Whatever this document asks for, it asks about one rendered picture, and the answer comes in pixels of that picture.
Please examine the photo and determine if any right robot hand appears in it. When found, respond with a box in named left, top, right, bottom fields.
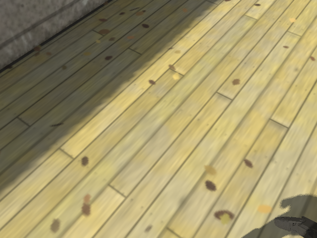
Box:
left=274, top=216, right=317, bottom=238

